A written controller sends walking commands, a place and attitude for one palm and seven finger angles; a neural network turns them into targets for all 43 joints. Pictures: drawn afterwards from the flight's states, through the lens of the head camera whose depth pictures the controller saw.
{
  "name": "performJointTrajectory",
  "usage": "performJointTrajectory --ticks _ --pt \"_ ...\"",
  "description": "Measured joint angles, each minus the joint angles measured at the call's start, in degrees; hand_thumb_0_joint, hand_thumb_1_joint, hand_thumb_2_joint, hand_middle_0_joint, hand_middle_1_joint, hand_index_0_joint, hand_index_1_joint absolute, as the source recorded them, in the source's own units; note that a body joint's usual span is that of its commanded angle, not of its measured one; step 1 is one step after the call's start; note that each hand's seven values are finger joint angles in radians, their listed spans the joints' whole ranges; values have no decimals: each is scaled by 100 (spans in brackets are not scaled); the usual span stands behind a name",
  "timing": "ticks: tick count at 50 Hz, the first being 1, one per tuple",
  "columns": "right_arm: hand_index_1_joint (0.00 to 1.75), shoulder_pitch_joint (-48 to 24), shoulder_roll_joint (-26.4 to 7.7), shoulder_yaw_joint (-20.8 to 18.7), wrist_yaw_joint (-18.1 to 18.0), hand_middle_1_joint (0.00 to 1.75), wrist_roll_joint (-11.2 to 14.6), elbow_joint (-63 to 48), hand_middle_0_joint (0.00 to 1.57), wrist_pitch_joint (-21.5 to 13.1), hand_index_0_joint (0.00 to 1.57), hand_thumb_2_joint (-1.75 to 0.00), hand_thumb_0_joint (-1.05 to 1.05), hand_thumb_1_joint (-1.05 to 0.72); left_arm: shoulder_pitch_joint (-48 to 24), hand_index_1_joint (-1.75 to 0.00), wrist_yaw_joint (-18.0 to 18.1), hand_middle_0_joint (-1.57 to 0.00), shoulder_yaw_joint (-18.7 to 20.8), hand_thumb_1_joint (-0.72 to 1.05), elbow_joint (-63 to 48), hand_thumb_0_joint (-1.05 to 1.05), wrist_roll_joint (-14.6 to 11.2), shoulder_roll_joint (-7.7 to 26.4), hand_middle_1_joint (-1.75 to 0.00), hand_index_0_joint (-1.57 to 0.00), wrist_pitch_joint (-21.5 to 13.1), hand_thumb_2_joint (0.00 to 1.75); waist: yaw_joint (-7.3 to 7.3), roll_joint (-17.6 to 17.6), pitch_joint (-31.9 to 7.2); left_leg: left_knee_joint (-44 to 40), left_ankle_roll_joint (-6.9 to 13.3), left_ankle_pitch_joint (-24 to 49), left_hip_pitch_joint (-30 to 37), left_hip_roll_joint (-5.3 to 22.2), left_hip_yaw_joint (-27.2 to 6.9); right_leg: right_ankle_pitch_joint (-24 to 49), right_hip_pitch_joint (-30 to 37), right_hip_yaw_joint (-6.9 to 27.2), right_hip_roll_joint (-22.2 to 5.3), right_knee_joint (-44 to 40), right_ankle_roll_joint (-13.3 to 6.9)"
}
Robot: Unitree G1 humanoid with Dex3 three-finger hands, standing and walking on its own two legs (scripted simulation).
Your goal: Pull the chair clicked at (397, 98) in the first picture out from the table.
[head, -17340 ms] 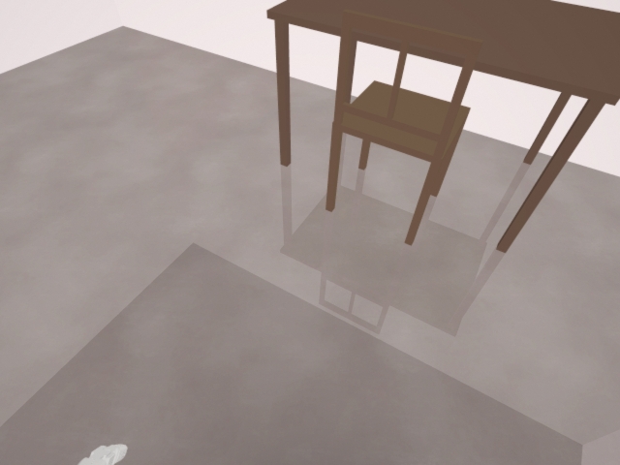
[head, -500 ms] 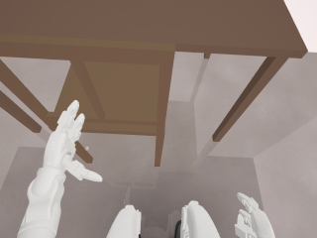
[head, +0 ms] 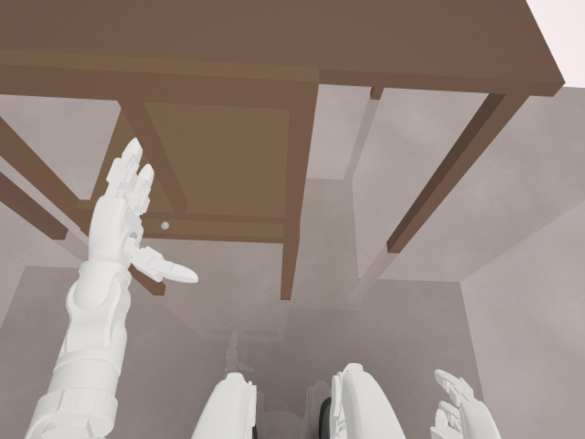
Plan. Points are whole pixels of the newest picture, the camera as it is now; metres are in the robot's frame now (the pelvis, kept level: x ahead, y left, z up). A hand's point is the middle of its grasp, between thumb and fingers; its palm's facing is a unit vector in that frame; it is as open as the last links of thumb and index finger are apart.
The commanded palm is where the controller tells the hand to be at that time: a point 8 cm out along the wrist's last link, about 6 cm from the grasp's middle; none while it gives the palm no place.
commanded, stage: push the fingers through the gap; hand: left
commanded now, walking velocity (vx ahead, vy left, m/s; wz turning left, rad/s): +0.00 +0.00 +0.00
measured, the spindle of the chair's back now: (160, 164) +0.48 +0.20 +0.03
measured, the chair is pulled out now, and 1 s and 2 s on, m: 0.00 0.00 0.00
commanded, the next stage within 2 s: hook a spindle and tug to test in 1.06 s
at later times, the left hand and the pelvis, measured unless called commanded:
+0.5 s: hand (176, 195) +0.43 +0.17 +0.02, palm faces -0.02 -1.00 -0.04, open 16.9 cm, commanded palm +0.41 +0.22 +0.03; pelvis +0.00 +0.00 +0.00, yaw -1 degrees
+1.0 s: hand (178, 183) +0.45 +0.17 +0.03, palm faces -0.01 -1.00 -0.04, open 16.9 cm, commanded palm +0.42 +0.22 +0.03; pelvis +0.00 +0.00 +0.00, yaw -1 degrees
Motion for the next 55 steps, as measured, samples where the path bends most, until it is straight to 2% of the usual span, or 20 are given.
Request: performJointTrajectory --ticks 10,23,34,41,46,55 --pt "30 75 -50 -75 44 30 -11 45 20 117 20 -90 1 -90 -462 -8 -111 -6 165 -49 471 -1 60 138 -8 -5 0 30 -151 18 40 -27 6 -2 -51 34 39 32 -68 37 40 -46 9" --pt "30 156 -28 -70 113 30 -48 128 20 217 20 -90 1 -90 -952 -8 44 -6 195 -50 1043 -1 195 153 -8 -6 -182 30 -181 31 26 -72 11 11 -57 21 46 37 -75 47 30 -81 18" --pt "30 121 -22 -41 125 30 -97 166 20 302 20 -90 0 -90 -1588 -8 82 -6 405 -49 1658 -1 300 274 -8 -5 -313 30 -265 36 72 0 5 26 -228 30 45 59 -249 49 38 -14 6" --pt "30 199 -34 -34 142 30 -97 153 20 395 20 -90 0 -90 -1701 -8 -2 -6 512 -49 1872 -1 322 415 -8 -5 -289 30 -298 28 76 6 -2 45 -276 44 44 85 -298 49 54 -15 -5" --pt "30 248 -55 -57 157 30 -96 175 20 421 20 -90 0 -90 -1661 -8 -5 -6 477 -49 1825 -1 257 352 -8 -6 -323 30 -295 53 74 -42 -1 65 -229 50 44 113 -245 49 63 -76 -1" --pt "30 258 -56 -43 173 30 -93 137 20 454 20 -90 0 -90 -1584 -8 2 -6 505 -49 1870 -1 311 358 -8 -6 -415 30 -314 28 51 -77 12 70 -160 59 75 128 -193 80 77 -105 7"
